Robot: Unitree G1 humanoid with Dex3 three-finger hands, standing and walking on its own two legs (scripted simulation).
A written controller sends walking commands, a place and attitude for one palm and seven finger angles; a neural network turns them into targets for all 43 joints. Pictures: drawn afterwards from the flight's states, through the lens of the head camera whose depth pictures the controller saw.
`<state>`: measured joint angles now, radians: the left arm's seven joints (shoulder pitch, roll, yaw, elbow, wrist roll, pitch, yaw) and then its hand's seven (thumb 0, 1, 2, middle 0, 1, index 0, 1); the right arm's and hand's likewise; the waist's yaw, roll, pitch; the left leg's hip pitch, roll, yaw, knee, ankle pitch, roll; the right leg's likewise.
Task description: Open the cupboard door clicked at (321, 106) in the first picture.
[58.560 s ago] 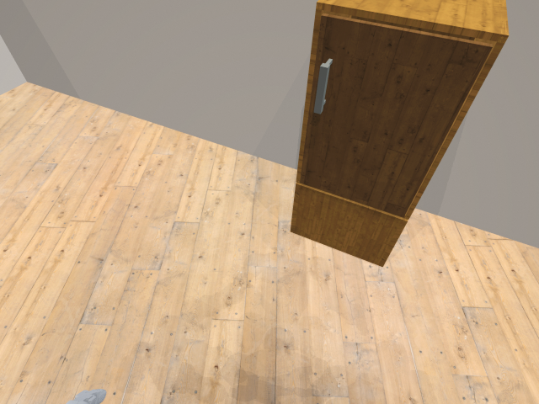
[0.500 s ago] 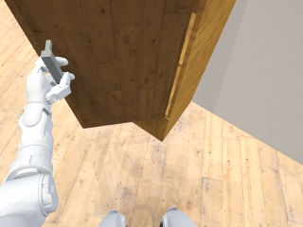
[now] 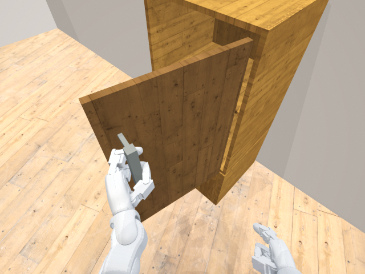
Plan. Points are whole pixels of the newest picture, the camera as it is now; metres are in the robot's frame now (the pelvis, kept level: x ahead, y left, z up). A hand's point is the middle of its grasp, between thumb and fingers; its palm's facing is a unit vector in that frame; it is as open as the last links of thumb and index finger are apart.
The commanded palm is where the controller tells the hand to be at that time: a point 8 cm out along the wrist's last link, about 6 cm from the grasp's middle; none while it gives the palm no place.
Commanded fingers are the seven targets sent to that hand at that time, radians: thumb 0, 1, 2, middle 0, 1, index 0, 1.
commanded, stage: pull the door open along its arc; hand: left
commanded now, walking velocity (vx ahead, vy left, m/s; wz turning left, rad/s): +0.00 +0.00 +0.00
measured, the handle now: (131, 161) +0.34 +0.13 +0.06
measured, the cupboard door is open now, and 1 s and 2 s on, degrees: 78 82 85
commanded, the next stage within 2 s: open thumb and fingers to let go in 0.10 s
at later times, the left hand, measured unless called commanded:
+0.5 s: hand (159, 193) +0.27 +0.06 +0.06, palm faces +0.43 -0.90 +0.00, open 8.0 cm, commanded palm +0.23 +0.11 +0.05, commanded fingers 0.00 -0.22 0.42 -0.32 -1.23 -0.32 -1.23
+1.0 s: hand (158, 189) +0.28 +0.07 +0.06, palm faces +0.37 -0.93 +0.01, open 14.9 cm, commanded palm +0.24 +0.11 +0.05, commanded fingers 0.00 -0.50 0.30 -0.15 -0.30 -0.15 -0.30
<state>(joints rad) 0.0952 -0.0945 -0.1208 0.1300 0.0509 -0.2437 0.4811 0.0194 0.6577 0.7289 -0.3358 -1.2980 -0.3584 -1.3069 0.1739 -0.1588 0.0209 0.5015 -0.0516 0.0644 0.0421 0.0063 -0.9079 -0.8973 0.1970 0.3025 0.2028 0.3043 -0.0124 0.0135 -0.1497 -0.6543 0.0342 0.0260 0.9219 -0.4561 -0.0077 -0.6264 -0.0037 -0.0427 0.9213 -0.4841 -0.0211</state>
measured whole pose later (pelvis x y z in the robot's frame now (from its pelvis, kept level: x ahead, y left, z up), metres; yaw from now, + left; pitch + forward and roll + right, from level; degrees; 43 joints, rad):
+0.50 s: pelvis -0.01 -0.04 +0.00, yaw +3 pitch +10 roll +2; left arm 0.16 -0.10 -0.16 0.10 0.06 -0.26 0.53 0.01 0.36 0.67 -0.36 -1.29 -0.36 -1.29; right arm 0.22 -0.20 -0.01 0.58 -0.07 0.01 -0.01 0.01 -0.91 -0.90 0.20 0.30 0.20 0.30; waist -0.01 0.03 -0.13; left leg -0.66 0.03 -0.03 0.91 -0.42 -0.04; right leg -0.63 -0.01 -0.10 0.95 -0.50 -0.07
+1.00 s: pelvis -0.02 -0.01 -0.01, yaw +2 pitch +10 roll +0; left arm 0.03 -0.11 -0.21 0.21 0.09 -0.28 0.57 -0.01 -0.49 0.30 -0.26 -0.76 -0.28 -0.74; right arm 0.19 -0.18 0.00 0.57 -0.07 0.01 0.00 0.01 -0.91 -0.90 0.20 0.30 0.20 0.30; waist -0.01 0.03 -0.13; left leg -0.70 0.02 -0.01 0.96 -0.44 -0.02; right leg -0.66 -0.02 -0.08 0.97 -0.48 -0.03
